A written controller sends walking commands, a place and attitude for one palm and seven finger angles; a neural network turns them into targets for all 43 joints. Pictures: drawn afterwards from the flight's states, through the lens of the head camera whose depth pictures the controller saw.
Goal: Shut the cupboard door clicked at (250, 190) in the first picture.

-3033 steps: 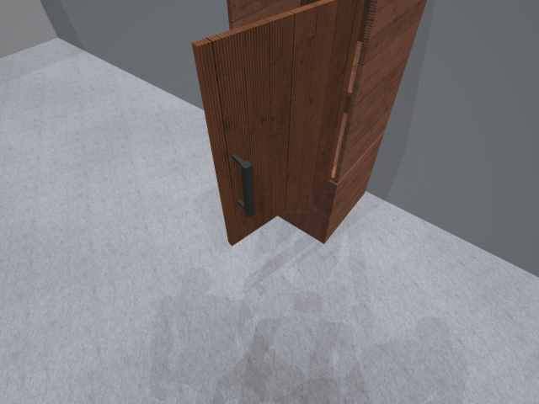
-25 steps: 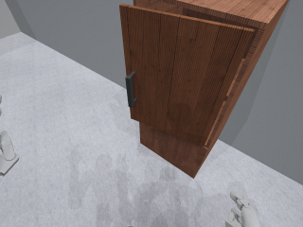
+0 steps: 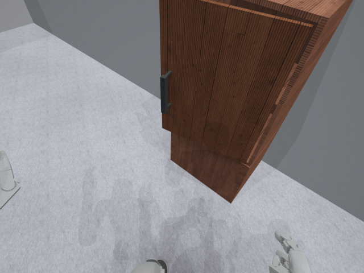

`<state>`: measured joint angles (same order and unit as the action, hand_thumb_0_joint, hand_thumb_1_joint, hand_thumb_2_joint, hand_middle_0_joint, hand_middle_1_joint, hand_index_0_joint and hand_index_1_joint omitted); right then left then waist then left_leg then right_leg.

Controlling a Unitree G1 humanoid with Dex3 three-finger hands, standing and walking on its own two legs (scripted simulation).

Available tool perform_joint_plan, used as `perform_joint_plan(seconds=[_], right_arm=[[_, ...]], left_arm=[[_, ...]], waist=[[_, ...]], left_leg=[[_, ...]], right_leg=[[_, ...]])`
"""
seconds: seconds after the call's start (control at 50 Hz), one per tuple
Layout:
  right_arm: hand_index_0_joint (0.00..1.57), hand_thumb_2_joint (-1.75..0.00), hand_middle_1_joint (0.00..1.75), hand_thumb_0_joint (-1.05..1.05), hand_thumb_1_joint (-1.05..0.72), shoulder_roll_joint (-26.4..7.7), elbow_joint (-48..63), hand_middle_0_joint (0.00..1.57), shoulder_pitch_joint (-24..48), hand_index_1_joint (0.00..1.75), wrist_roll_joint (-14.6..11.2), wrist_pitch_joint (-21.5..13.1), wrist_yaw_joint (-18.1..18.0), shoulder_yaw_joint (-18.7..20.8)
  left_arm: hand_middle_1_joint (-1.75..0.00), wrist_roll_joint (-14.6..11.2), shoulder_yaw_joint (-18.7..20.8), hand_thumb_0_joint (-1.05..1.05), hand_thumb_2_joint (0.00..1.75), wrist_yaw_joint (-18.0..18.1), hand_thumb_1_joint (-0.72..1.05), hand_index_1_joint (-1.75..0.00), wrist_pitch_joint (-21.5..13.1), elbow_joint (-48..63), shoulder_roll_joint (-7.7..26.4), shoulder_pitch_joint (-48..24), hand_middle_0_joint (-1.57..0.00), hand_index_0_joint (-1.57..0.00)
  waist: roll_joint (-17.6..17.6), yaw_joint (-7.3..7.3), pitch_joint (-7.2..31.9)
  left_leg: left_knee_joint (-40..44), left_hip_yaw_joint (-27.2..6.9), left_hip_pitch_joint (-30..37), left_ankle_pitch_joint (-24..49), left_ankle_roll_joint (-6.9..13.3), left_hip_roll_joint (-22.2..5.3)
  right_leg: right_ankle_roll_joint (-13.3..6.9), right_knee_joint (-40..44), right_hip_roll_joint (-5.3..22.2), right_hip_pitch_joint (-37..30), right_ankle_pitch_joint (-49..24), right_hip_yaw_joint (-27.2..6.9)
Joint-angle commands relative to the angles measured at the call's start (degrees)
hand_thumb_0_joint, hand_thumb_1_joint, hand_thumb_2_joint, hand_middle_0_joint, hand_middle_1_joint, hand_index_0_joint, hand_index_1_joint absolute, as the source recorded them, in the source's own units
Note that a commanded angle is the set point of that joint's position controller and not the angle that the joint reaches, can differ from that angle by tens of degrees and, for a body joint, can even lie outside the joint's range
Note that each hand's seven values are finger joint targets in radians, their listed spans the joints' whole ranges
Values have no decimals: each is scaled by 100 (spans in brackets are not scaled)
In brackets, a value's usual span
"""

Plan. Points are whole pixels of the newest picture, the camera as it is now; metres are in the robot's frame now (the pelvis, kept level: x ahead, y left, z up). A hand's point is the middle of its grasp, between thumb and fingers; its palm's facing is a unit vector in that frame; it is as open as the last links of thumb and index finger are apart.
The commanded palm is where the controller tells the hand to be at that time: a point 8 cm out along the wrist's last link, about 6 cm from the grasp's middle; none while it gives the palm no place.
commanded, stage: step back with the hand held close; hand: left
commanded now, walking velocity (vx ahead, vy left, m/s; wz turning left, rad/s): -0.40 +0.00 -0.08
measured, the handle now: (166, 92) +0.76 +0.11 -0.08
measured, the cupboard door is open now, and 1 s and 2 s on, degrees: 12 12 12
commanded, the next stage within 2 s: stop stepping back and stand still in 0.30 s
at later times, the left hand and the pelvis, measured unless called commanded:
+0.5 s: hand out of the picture +0.09 +0.34 +0.19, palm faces +0.44 -0.84 -0.31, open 7.4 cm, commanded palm +0.05 +0.37 +0.19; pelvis -0.10 +0.08 -0.01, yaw -1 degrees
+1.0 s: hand out of the picture -0.01 +0.43 +0.18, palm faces +0.37 -0.85 -0.37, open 7.4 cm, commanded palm -0.08 +0.47 +0.19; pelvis -0.25 +0.18 +0.01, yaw -5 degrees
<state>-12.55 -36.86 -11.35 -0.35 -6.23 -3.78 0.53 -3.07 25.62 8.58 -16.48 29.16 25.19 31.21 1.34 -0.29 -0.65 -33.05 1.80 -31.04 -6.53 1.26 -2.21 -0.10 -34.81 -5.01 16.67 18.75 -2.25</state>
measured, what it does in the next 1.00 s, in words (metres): walks backwards: right foot, then left foot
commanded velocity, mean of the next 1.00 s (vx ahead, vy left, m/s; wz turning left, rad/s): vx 0.02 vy -0.11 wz -0.04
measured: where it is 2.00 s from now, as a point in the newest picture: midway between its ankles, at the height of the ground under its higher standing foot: outside the picture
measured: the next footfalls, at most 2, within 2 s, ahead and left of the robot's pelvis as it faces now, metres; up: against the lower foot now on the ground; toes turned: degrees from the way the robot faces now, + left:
right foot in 0.34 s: -0.06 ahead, -0.10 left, +0.00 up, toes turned -1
left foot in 0.48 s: +0.09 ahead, +0.12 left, +0.00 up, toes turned +3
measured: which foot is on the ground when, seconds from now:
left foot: down 0.00-0.36, up 0.38-0.46, down 0.48-0.68, up 0.70-0.86, down 0.88-1.00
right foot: down 0.00-0.16, up 0.18-0.32, down 0.34-0.48, up 0.50-0.70, down 0.72-0.88, up 0.90-1.00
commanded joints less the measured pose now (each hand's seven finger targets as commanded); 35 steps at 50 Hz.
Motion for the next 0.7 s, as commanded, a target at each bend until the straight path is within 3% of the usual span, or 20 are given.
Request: perform_joint_plan(seconds=[0.0,0.06,0.1,0.14,0.16,0.22,0.28,0.3,0.32,0.34,0.38,0.42,0.44,0.46,0.48,0.54,0.62,0.64,0.66,0.68], right_arm=[[20,-90,30,0,-90,-577,888,20,527,30,45,-214,-137,219],[20,-90,30,0,-90,-580,870,20,537,30,33,-109,-196,204],[20,-90,30,0,-90,-684,940,20,571,30,-14,-134,-208,210],[20,-90,30,0,-90,-843,1032,20,667,30,13,-227,-201,240],[20,-90,30,0,-90,-842,1034,20,712,30,71,-239,-187,288],[20,-90,30,0,-90,-661,1071,20,699,30,101,-282,-33,359],[20,-90,30,0,-90,-576,1002,20,546,30,69,-284,75,348],[20,-90,30,0,-90,-545,939,20,449,30,90,-259,83,317],[20,-90,30,0,-90,-514,797,20,303,30,117,-239,96,295],[20,-90,30,0,-90,-443,729,20,260,30,198,-216,82,190],[20,-90,30,0,-90,-534,752,20,364,30,79,-103,42,231],[20,-90,30,0,-90,-616,709,20,302,30,75,-59,-92,136],[20,-90,30,0,-90,-811,772,20,346,30,70,-96,-185,153],[20,-90,30,0,-90,-876,845,20,363,30,53,-209,-199,149],[20,-90,30,0,-90,-717,879,20,401,30,71,-296,-152,177],[20,-90,30,0,-90,-667,1097,20,444,30,70,-300,103,303],[20,-90,30,0,-90,-473,1276,20,460,30,93,-218,248,361],[20,-90,30,0,-90,-435,1203,20,425,30,42,-146,279,360],[20,-90,30,0,-90,-450,920,20,142,30,-166,-77,306,361],[20,-90,30,0,-90,-574,853,20,275,30,-83,-15,195,313]], left_arm=[[-30,24,643,0,90,232,90,-30,-264,1178,1346,-668,-20,-20],[-30,23,588,0,90,218,90,-30,-218,876,1262,-748,-20,-20],[-30,-21,596,0,90,162,90,-30,-270,842,1244,-834,-20,-20],[-30,-6,741,0,90,96,90,-30,-338,813,1114,-772,-20,-20],[-30,-36,852,0,90,58,90,-30,-350,775,1111,-661,-20,-20],[-30,-187,846,0,90,-36,90,-30,-353,1206,1176,-589,-20,-20],[-30,-282,629,0,90,-19,90,-30,-246,1345,1034,-304,-20,-20],[-30,-259,703,0,90,15,90,-30,-267,1403,1164,-349,-20,-20],[-30,-184,847,0,90,83,90,-30,-284,1504,1368,-344,-20,-20],[-30,-72,763,0,90,141,90,-30,-327,1551,1415,-744,-20,-20],[-30,47,302,0,90,95,90,-30,-7,1097,1069,-1066,-20,-20],[-30,46,232,0,90,65,90,-30,139,1046,1081,-1742,-20,-20],[-30,41,274,0,90,73,90,-30,183,776,959,-1691,-20,-20],[-30,37,309,0,90,95,90,-30,147,912,881,-1808,-20,-20],[-30,42,550,0,90,82,90,-30,100,1089,1143,-1854,-20,-20],[-30,-95,744,0,90,-63,90,-30,227,1680,1129,-803,-20,-20],[-30,-259,830,0,90,4,90,-30,523,2157,1134,386,-20,-20],[-30,-232,906,0,90,39,90,-30,583,2065,1291,709,-20,-20],[-30,-162,791,0,90,24,90,-30,546,2135,1335,481,-20,-20],[-30,-164,905,0,90,51,90,-30,483,2356,1522,-585,-20,-20]], waist=[[-520,186,746],[-407,201,338],[171,174,137],[1435,78,279],[1631,-22,612],[1172,-119,1412],[1080,-35,1506],[468,22,1280],[-217,88,1239],[-866,139,882],[-1484,141,160],[-410,358,-397],[1086,275,-603],[2226,147,-298],[1986,40,403],[1272,-124,1101],[1760,-272,1362],[655,-409,1282],[-2162,-246,617],[-1865,159,-92]], left_leg=[[-486,-15,1892,-785,-237,60],[-149,-210,1975,-695,-192,19],[667,-623,1717,-1637,-87,-290],[2685,-1822,19,-3742,239,-1207],[3188,-2172,-614,-4155,290,-1642],[2599,-1064,460,-2612,-16,-1414],[1763,-143,1272,-2088,-403,-1033],[916,118,1592,-1743,-491,-752],[-434,330,2428,-1206,-604,-411],[-1350,210,2648,-1109,-574,-146],[-2319,-265,2041,-1704,-422,-25],[-242,-524,1927,-1560,-328,-137],[1321,-1226,1207,-2041,-101,-708],[2608,-2348,353,-3359,294,-1527],[3156,-2293,3,-4711,85,-1711],[3171,-1306,694,-3988,-736,-1296],[2672,587,634,-2464,-1472,-329],[441,1237,274,-2195,-1633,300],[-3540,411,868,-2234,-977,226],[-5160,-651,-530,-2321,-437,222]], right_leg=[[-407,1655,1497,1362,-967,-1282],[-293,1622,1130,1726,-448,-809],[-135,1437,606,1717,883,-412],[52,-284,-210,-85,937,212],[0,-1143,-340,-959,769,342],[-188,-1028,-185,-865,1184,436],[-356,462,260,-409,1144,455],[-517,1324,722,254,1140,-136],[-868,2071,1539,1454,1179,-1151],[-1040,2626,2293,2302,769,-1718],[-965,2319,2217,2709,1163,-1370],[-360,1074,1386,2541,1181,-400],[-84,30,608,2062,1372,23],[89,-1277,66,992,1197,326],[35,-2356,-150,46,1399,294],[-25,-2932,-479,-234,1279,768],[-290,-352,-676,-1828,1636,1694],[-755,1120,30,-2011,1770,1221],[-1321,2082,1979,511,942,-860],[-1704,2394,2670,1513,1227,-1849]])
